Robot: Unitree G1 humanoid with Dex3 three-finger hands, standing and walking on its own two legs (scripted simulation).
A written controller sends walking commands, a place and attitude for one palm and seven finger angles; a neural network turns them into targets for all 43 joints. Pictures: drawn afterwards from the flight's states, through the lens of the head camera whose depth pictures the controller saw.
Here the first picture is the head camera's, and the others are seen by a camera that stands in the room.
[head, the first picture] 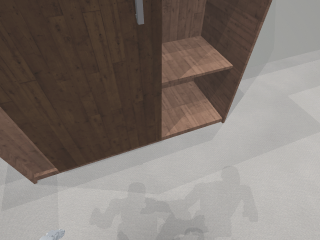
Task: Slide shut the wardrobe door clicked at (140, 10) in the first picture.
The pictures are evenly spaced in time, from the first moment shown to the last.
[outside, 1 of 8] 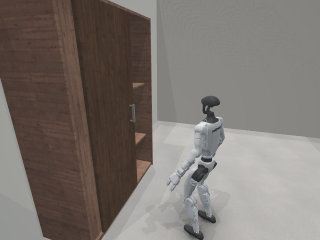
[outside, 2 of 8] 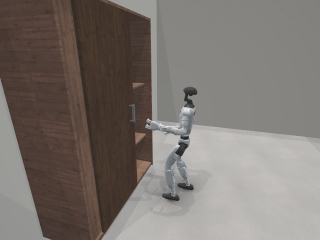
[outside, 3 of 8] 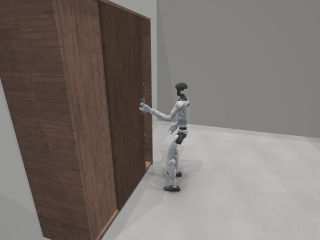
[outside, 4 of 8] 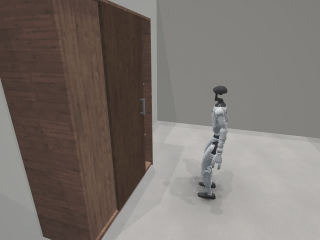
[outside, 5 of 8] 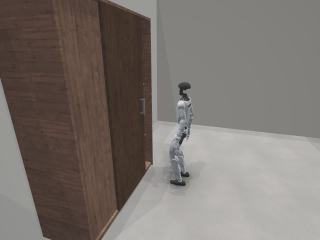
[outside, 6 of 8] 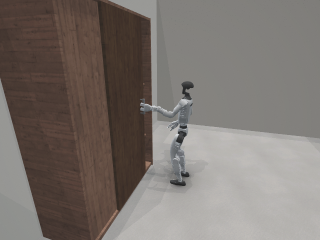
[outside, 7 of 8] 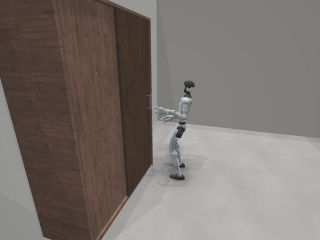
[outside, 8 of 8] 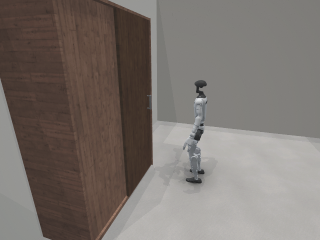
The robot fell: no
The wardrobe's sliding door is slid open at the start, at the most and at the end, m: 0.54 0.54 0.05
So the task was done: no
